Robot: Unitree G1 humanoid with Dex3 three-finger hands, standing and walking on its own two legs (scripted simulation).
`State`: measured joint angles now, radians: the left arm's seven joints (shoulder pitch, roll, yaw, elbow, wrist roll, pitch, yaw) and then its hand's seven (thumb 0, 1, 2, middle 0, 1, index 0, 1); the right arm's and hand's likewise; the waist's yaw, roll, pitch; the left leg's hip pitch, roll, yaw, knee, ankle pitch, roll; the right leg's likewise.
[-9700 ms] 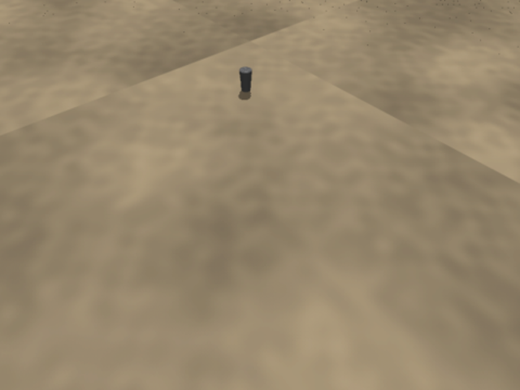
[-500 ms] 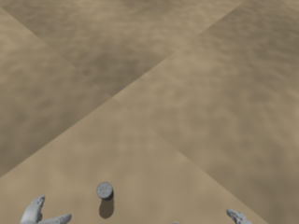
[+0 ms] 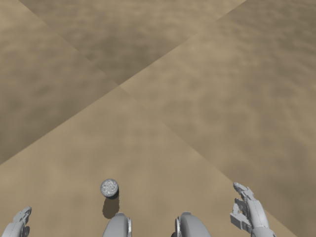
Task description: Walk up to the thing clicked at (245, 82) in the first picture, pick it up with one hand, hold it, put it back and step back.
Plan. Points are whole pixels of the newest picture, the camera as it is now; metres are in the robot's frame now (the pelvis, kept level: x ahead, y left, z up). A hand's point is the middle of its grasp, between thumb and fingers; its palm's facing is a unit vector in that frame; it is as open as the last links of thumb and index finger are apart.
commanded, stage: go down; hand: left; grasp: from the side
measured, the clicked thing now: (111, 190) +0.36 +0.20 -0.61
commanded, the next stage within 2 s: none
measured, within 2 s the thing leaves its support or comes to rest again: neither
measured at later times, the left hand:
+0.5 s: hand (44, 207) +0.23 +0.34 -0.21, palm faces +0.13 -0.96 -0.24, open 17.4 cm
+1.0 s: hand (42, 196) +0.27 +0.37 -0.26, palm faces +0.16 -0.97 -0.18, open 17.2 cm
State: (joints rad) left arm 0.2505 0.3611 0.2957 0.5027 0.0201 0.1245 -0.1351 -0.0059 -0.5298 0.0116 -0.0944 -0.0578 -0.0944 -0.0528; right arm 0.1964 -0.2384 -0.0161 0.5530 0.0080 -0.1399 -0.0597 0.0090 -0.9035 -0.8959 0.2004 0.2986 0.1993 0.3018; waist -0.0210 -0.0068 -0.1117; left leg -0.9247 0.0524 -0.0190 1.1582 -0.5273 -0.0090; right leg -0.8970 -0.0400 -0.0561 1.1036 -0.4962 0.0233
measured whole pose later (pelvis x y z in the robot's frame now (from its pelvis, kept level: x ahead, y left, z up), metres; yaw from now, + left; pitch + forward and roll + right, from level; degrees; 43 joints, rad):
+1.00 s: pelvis -0.07 -0.01 -0.23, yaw -3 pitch +33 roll -5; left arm -0.34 0.71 0.72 0.94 -0.16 -0.36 -0.60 -0.01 -0.51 0.07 -0.07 -0.10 -0.06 -0.10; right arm 0.10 -0.35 0.04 0.67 -0.02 -0.18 -0.05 0.01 -0.90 -0.90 0.20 0.30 0.20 0.30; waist -0.04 -0.02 -0.14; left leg -1.90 0.05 -0.10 2.01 -0.68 -0.02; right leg -1.86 -0.05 -0.07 1.95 -0.65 0.01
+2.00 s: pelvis -0.08 +0.00 -0.30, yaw -4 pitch +31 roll -6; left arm -0.49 0.83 0.80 1.04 -0.19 -0.39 -0.70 -0.01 -0.51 0.09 -0.05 -0.06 -0.03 -0.07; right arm 0.10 -0.37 0.08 0.72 -0.04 -0.18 -0.02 0.01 -0.92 -0.91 0.20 0.30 0.20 0.30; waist -0.05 -0.03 -0.10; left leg -2.10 0.03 -0.12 2.24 -0.69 -0.01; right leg -2.05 -0.05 -0.06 2.16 -0.66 0.02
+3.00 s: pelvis -0.08 +0.01 -0.39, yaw -10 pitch +19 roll -12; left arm -0.53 0.78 0.70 1.33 -0.27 -0.89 -0.65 -0.02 -0.55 0.08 -0.06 -0.10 -0.03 -0.12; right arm -0.13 -0.38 0.32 0.66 -0.22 -0.14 0.05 0.00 -0.92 -0.91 0.20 0.30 0.20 0.30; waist -0.15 -0.20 0.16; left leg -2.23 0.03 -0.26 2.60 -0.73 -0.01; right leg -2.13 0.00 -0.15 2.42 -0.64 0.05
